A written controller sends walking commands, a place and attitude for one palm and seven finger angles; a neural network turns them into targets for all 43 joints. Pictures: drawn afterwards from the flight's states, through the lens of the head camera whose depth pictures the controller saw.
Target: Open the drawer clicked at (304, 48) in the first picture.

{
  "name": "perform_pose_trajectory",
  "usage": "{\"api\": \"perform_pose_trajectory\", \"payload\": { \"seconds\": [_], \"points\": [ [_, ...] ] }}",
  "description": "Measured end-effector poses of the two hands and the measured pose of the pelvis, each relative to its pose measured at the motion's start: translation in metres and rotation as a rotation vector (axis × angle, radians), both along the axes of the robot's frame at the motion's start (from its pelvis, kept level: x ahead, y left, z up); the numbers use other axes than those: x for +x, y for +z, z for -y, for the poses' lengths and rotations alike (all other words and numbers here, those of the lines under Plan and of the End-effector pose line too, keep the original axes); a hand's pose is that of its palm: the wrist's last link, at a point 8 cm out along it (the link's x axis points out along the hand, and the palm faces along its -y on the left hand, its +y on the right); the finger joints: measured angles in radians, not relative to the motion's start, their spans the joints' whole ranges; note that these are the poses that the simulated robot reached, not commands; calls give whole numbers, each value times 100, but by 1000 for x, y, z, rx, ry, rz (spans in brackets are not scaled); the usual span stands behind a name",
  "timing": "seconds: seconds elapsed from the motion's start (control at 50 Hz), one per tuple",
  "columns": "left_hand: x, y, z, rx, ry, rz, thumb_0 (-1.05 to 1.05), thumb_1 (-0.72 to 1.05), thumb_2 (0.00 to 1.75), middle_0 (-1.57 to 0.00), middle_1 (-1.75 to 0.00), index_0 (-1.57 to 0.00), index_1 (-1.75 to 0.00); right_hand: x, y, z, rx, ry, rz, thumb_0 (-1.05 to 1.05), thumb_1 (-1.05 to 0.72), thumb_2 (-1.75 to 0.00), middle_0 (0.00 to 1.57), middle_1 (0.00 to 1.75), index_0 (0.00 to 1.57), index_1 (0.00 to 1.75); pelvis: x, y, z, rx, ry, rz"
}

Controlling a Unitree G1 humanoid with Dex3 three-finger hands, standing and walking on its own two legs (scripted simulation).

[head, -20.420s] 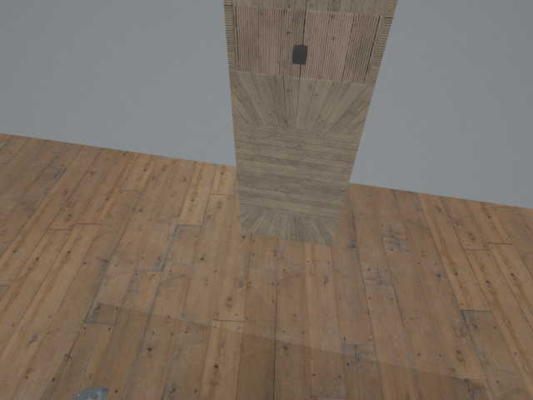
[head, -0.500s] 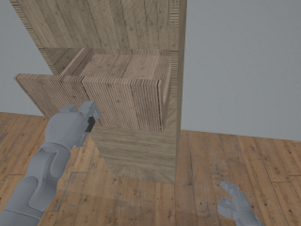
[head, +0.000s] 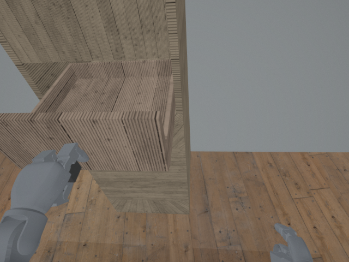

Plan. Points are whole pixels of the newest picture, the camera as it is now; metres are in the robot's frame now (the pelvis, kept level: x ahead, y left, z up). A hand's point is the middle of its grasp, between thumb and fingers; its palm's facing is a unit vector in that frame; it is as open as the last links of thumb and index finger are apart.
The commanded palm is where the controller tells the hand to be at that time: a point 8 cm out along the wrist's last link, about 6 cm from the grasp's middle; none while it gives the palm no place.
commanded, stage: pull the drawer open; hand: left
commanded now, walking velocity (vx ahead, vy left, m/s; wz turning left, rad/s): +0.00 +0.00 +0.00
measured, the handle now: (70, 162) +0.28 +0.24 +0.13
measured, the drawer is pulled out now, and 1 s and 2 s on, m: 0.21 0.29 0.29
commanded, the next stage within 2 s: open the thumb to release the handle in 0.86 s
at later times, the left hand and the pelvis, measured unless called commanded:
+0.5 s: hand (44, 227) +0.16 +0.24 +0.11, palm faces +0.00 -0.12 -0.99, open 7.1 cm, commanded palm +0.10 +0.26 +0.17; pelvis +0.02 +0.01 +0.00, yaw +0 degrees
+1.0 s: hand (42, 231) +0.15 +0.24 +0.11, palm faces +0.03 -0.09 -1.00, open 7.1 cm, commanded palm +0.13 +0.27 +0.17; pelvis +0.00 +0.01 +0.00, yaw +1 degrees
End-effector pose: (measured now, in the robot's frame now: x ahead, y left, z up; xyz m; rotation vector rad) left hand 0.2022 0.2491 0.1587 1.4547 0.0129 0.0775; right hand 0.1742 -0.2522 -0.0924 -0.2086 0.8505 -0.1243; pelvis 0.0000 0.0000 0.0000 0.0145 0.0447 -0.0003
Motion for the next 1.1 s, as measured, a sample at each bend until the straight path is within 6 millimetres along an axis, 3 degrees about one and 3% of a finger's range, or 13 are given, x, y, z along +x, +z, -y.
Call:
{"api": "perform_pose_trajectory", "payload": {
  "seconds": [0.26, 0.42, 0.56, 0.88, 1.1],
  "points": [
    [-43, 3, 1, 7, 5, -18, 4, 61, 74, -42, -135, -22, -130, 52, 12, -54, 96, 115, 98, 1, -90, -90, 20, 30, 20, 30, 11, -1, -8, -10, 3, -15],
    [-60, 4, 1, -9, 9, -39, 4, 61, 72, -42, -135, -24, -131, 68, 21, -64, 92, 147, 113, 1, -90, -90, 20, 30, 20, 30, 15, 0, -13, -19, 0, -14],
    [-70, 5, 0, -9, 7, -45, 4, 61, 71, -42, -135, -24, -132, 64, 21, -58, 74, 139, 95, 1, -90, -90, 20, 30, 20, 30, 15, 0, -15, -25, -4, -15],
    [-74, 4, 1, 16, 18, -21, 2, 59, 75, -42, -135, -25, -131, 35, 7, -47, 66, 107, 49, 1, -90, -90, 20, 30, 20, 30, 5, -1, -12, -23, 2, -2],
    [-73, 4, 1, 47, 9, 16, 1, 54, 76, -42, -134, -31, -131, 32, 5, -50, 49, 140, 64, 1, -90, -90, 20, 30, 20, 30, -6, 0, -7, -22, 34, 32]
  ]
}}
